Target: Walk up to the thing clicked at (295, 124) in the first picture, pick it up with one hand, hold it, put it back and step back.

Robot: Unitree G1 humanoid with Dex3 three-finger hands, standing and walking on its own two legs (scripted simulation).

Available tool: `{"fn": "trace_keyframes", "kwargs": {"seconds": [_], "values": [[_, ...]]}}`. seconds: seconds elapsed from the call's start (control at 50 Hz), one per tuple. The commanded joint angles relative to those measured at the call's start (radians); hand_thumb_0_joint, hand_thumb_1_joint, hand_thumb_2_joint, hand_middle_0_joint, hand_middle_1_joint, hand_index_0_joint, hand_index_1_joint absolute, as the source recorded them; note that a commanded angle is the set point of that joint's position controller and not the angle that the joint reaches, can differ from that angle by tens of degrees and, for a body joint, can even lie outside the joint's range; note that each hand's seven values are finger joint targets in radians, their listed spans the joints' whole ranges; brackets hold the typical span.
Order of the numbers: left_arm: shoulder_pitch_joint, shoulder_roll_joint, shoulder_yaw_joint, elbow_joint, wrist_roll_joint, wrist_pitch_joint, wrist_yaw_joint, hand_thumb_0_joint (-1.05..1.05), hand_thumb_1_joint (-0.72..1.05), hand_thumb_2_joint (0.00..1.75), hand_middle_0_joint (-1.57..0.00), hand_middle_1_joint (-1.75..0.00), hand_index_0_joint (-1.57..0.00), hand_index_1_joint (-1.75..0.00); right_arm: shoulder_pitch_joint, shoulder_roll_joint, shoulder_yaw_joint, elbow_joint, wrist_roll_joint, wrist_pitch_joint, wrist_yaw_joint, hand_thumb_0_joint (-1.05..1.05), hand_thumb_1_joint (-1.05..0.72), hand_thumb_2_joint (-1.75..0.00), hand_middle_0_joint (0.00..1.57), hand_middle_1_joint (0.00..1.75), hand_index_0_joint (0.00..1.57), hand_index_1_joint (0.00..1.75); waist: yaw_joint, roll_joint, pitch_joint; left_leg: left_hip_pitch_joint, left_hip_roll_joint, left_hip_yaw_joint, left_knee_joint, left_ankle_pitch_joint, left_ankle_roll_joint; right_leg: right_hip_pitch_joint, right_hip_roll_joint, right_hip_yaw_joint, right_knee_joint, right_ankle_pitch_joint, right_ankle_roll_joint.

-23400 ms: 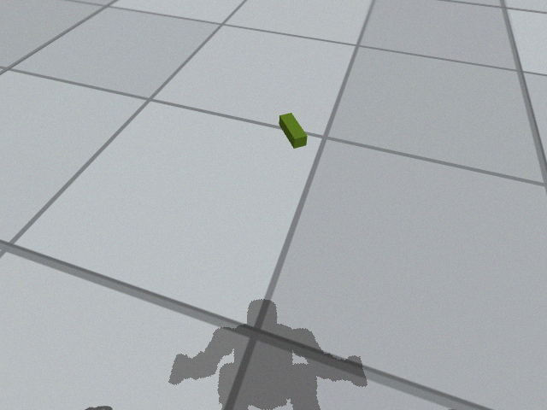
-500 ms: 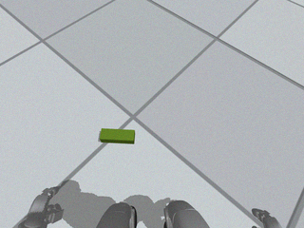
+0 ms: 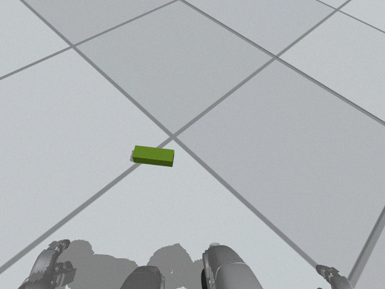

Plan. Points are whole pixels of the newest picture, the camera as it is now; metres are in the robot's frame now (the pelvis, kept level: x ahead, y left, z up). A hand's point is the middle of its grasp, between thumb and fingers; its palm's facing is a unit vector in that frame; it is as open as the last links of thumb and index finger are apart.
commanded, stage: walk up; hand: left
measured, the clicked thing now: (153, 156) +0.74 +0.18 -0.73
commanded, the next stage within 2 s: stand in 1.48 s
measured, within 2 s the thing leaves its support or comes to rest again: neither
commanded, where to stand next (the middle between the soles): +0.34 -0.04 m, yaw -4 degrees
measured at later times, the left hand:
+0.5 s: hand out of the picture -0.01 +0.25 -0.13, palm faces +0.00 -0.92 -0.39, open 7.4 cm
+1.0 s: hand out of the picture +0.08 +0.21 -0.14, palm faces -0.04 -0.93 -0.36, open 7.4 cm
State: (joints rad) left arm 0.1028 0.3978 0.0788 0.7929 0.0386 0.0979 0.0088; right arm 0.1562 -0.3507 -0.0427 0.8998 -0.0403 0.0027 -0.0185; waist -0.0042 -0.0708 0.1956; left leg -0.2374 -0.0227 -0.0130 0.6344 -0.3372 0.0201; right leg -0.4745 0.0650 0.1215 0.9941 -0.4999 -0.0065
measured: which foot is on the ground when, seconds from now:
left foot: down 0.00-0.26, up 0.28-0.52, down 0.54-1.00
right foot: up 0.00-0.20, down 0.22-0.56, up 0.58-0.86, down 0.88-1.00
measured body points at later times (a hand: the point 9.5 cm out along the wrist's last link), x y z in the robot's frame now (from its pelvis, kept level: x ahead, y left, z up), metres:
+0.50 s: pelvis -0.07 -0.02 +0.01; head -0.07 -0.04 +0.46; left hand -0.01 +0.30 -0.10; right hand -0.03 -0.35 -0.12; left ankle -0.04 +0.10 -0.71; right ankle -0.08 -0.17 -0.72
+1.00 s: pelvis -0.04 -0.04 +0.00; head -0.01 -0.05 +0.45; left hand +0.08 +0.26 -0.11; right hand +0.02 -0.35 -0.13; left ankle -0.04 +0.09 -0.71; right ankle +0.02 -0.15 -0.72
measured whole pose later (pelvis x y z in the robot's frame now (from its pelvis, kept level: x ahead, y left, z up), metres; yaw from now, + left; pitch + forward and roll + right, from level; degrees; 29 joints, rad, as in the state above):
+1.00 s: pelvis -0.04 -0.04 +0.00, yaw -1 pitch -3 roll +0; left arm 0.12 0.34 0.04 0.94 0.03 -0.01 -0.02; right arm 0.21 -0.37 -0.04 0.96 -0.01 0.00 -0.01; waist -0.02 0.02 0.11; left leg -0.26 0.00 -0.03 0.73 -0.49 0.00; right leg -0.31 -0.01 -0.03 0.62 -0.25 -0.02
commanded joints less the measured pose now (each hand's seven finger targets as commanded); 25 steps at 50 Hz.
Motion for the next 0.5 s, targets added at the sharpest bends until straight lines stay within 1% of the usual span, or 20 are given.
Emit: {"fn": "trace_keyframes", "kwargs": {"seconds": [0.0, 0.02, 0.04, 0.06, 0.08, 0.12, 0.14, 0.16, 0.18, 0.2, 0.22, 0.24, 0.26, 0.28, 0.3, 0.32, 0.34, 0.4, 0.44, 0.48], "values": [[0.097, 0.192, 0.068, -0.049, -0.019, -0.026, -0.003, 0.00, 0.90, 0.90, -0.20, -0.30, -0.20, -0.30, -0.101, -0.280, -0.075, -0.111, -0.003, -0.041, -0.039, 0.00, -0.90, -0.90, 0.20, 0.30, 0.20, 0.30, 0.068, 0.180, -0.189, 0.035, 0.271, -0.170, -0.226, 0.480, 0.163, -0.031, 0.018, 0.100, 0.286, 0.051, -0.005], [0.110, 0.194, 0.073, -0.044, -0.016, -0.030, -0.009, 0.00, 0.90, 0.90, -0.20, -0.30, -0.20, -0.30, -0.058, -0.269, -0.075, -0.107, 0.003, -0.045, -0.035, 0.00, -0.90, -0.90, 0.20, 0.30, 0.20, 0.30, 0.056, 0.181, -0.199, 0.049, 0.251, -0.161, -0.225, 0.428, 0.149, -0.010, 0.022, 0.076, 0.257, 0.070, -0.001], [0.094, 0.184, 0.070, -0.047, -0.015, -0.034, -0.015, 0.00, 0.90, 0.90, -0.20, -0.30, -0.20, -0.30, -0.024, -0.268, -0.080, -0.099, 0.002, -0.047, -0.030, 0.00, -0.90, -0.90, 0.20, 0.30, 0.20, 0.30, 0.028, 0.189, -0.211, 0.101, 0.247, -0.171, -0.218, 0.370, 0.148, -0.006, 0.003, 0.055, 0.153, 0.063, 0.012], [0.058, 0.175, 0.064, -0.051, -0.014, -0.045, -0.020, 0.00, 0.90, 0.90, -0.20, -0.30, -0.20, -0.30, 0.010, -0.261, -0.081, -0.091, 0.002, -0.047, -0.024, 0.00, -0.90, -0.90, 0.20, 0.30, 0.20, 0.30, -0.005, 0.195, -0.211, 0.132, 0.223, -0.167, -0.220, 0.283, 0.135, 0.007, -0.016, 0.035, 0.030, 0.064, 0.024], [0.041, 0.161, 0.052, -0.056, -0.014, -0.057, -0.025, 0.00, 0.90, 0.90, -0.20, -0.30, -0.20, -0.30, 0.024, -0.256, -0.079, -0.086, 0.001, -0.047, -0.019, 0.00, -0.90, -0.90, 0.20, 0.30, 0.20, 0.30, -0.025, 0.217, -0.214, 0.169, 0.202, -0.155, -0.227, 0.185, 0.129, 0.011, -0.026, 0.011, -0.091, 0.064, 0.032], [0.048, 0.166, 0.039, -0.044, -0.015, -0.073, -0.034, 0.00, 0.90, 0.90, -0.20, -0.30, -0.20, -0.30, 0.005, -0.285, -0.086, -0.101, -0.002, -0.041, -0.008, 0.00, -0.90, -0.90, 0.20, 0.30, 0.20, 0.30, -0.039, 0.281, -0.215, 0.126, 0.225, -0.162, -0.267, -0.119, 0.157, 0.097, -0.054, -0.058, -0.264, 0.002, 0.034], [0.075, 0.171, 0.040, -0.022, -0.016, -0.083, -0.034, 0.00, 0.90, 0.90, -0.20, -0.30, -0.20, -0.30, -0.012, -0.302, -0.089, -0.107, -0.006, -0.034, -0.001, 0.00, -0.90, -0.90, 0.20, 0.30, 0.20, 0.30, -0.028, 0.308, -0.211, 0.083, 0.229, -0.159, -0.254, -0.170, 0.161, 0.164, -0.059, -0.085, -0.359, -0.043, 0.022], [0.114, 0.166, 0.046, 0.017, -0.016, -0.093, -0.029, 0.00, 0.90, 0.90, -0.20, -0.30, -0.20, -0.30, -0.016, -0.304, -0.088, -0.108, -0.013, -0.022, 0.005, 0.00, -0.90, -0.90, 0.20, 0.30, 0.20, 0.30, -0.011, 0.309, -0.196, -0.005, 0.223, -0.147, -0.231, -0.195, 0.160, 0.247, -0.049, -0.107, -0.450, -0.016, 0.011], [0.167, 0.158, 0.049, 0.051, -0.011, -0.102, -0.025, 0.00, 0.90, 0.90, -0.20, -0.30, -0.20, -0.30, -0.019, -0.308, -0.087, -0.112, -0.013, -0.011, 0.010, 0.00, -0.90, -0.90, 0.20, 0.30, 0.20, 0.30, 0.014, 0.291, -0.185, -0.083, 0.203, -0.118, -0.198, -0.210, 0.144, 0.341, -0.031, -0.139, -0.577, 0.073, -0.005], [0.207, 0.169, 0.058, 0.087, -0.004, -0.111, -0.019, 0.00, 0.90, 0.90, -0.20, -0.30, -0.20, -0.30, -0.002, -0.274, -0.077, -0.111, -0.006, -0.004, 0.012, 0.00, -0.90, -0.90, 0.20, 0.30, 0.20, 0.30, 0.033, 0.227, -0.171, -0.147, 0.162, -0.090, -0.115, -0.211, 0.108, 0.421, -0.016, -0.117, -0.652, 0.122, -0.020], [0.236, 0.221, 0.074, 0.100, 0.007, -0.120, -0.016, 0.00, 0.90, 0.90, -0.20, -0.30, -0.20, -0.30, 0.016, -0.215, -0.063, -0.121, 0.004, -0.002, 0.013, 0.00, -0.90, -0.90, 0.20, 0.30, 0.20, 0.30, 0.041, 0.065, -0.158, -0.287, 0.109, -0.059, 0.029, -0.239, 0.049, 0.475, -0.108, 0.094, -0.660, 0.026, -0.057], [0.207, 0.275, 0.082, 0.069, 0.014, -0.129, -0.012, 0.00, 0.90, 0.90, -0.20, -0.30, -0.20, -0.30, 0.004, -0.152, -0.039, -0.140, 0.014, -0.005, 0.014, 0.00, -0.90, -0.90, 0.20, 0.30, 0.20, 0.30, 0.048, -0.128, -0.129, -0.406, 0.001, -0.002, 0.184, -0.248, -0.016, 0.405, -0.304, 0.417, -0.791, -0.239, -0.120], [0.117, 0.357, 0.089, 0.038, 0.020, -0.125, -0.010, 0.00, 0.90, 0.90, -0.20, -0.30, -0.20, -0.30, -0.056, -0.233, -0.064, -0.131, 0.009, -0.008, 0.005, 0.00, -0.90, -0.90, 0.20, 0.30, 0.20, 0.30, 0.073, -0.104, -0.051, -0.268, 0.019, -0.109, 0.281, -0.243, -0.028, 0.091, -0.441, 0.539, -0.832, -0.405, -0.234], [0.027, 0.337, 0.084, 0.020, 0.011, -0.125, -0.011, 0.00, 0.90, 0.90, -0.20, -0.30, -0.20, -0.30, -0.014, -0.274, -0.083, -0.105, 0.017, -0.013, 0.010, 0.00, -0.90, -0.90, 0.20, 0.30, 0.20, 0.30, 0.021, -0.097, 0.009, -0.182, 0.059, -0.125, 0.328, -0.192, -0.030, -0.025, -0.435, 0.486, -0.815, -0.401, -0.235], [0.013, 0.277, 0.071, 0.020, 0.004, -0.129, -0.013, 0.00, 0.90, 0.90, -0.20, -0.30, -0.20, -0.30, 0.007, -0.269, -0.078, -0.087, 0.026, -0.016, 0.020, 0.00, -0.90, -0.90, 0.20, 0.30, 0.20, 0.30, 0.004, -0.051, 0.014, -0.180, 0.050, -0.118, 0.296, -0.139, -0.029, 0.015, -0.362, 0.365, -0.798, -0.329, -0.196], [0.029, 0.240, 0.064, 0.031, -0.001, -0.137, -0.009, 0.00, 0.90, 0.90, -0.20, -0.30, -0.20, -0.30, 0.017, -0.246, -0.074, -0.071, 0.030, -0.020, 0.023, 0.00, -0.90, -0.90, 0.20, 0.30, 0.20, 0.30, 0.007, -0.052, -0.003, -0.238, 0.027, -0.109, 0.273, -0.083, -0.029, 0.132, -0.289, 0.252, -0.784, -0.210, -0.160], [0.033, 0.238, 0.069, 0.041, -0.004, -0.141, -0.006, 0.00, 0.90, 0.90, -0.20, -0.30, -0.20, -0.30, 0.041, -0.226, -0.068, -0.061, 0.028, -0.020, 0.023, 0.00, -0.90, -0.90, 0.20, 0.30, 0.20, 0.30, 0.006, -0.090, -0.022, -0.236, 0.024, -0.103, 0.269, -0.062, -0.032, 0.162, -0.272, 0.208, -0.779, -0.167, -0.153], [0.096, 0.259, 0.078, 0.044, 0.001, -0.143, -0.018, 0.00, 0.90, 0.90, -0.20, -0.30, -0.20, -0.30, 0.049, -0.236, -0.066, -0.057, 0.019, -0.029, 0.037, 0.00, -0.90, -0.90, 0.20, 0.30, 0.20, 0.30, 0.048, -0.124, -0.044, -0.221, 0.014, -0.048, 0.163, -0.107, -0.037, 0.215, -0.273, 0.190, -0.755, -0.171, -0.153], [0.084, 0.267, 0.079, 0.044, 0.000, -0.139, -0.020, 0.00, 0.90, 0.90, -0.20, -0.30, -0.20, -0.30, 0.053, -0.233, -0.067, -0.055, 0.015, -0.036, 0.044, 0.00, -0.90, -0.90, 0.20, 0.30, 0.20, 0.30, 0.044, -0.156, -0.056, -0.188, 0.037, -0.018, 0.070, -0.124, -0.033, 0.235, -0.288, 0.157, -0.734, -0.116, -0.157], [0.055, 0.252, 0.065, 0.036, -0.007, -0.128, -0.022, 0.00, 0.90, 0.90, -0.20, -0.30, -0.20, -0.30, 0.100, -0.221, -0.072, -0.031, 0.017, -0.048, 0.043, 0.00, -0.90, -0.90, 0.20, 0.30, 0.20, 0.30, 0.013, -0.127, -0.098, -0.044, 0.027, 0.016, -0.113, -0.044, -0.023, 0.207, -0.262, 0.091, -0.660, -0.012, -0.146]]}}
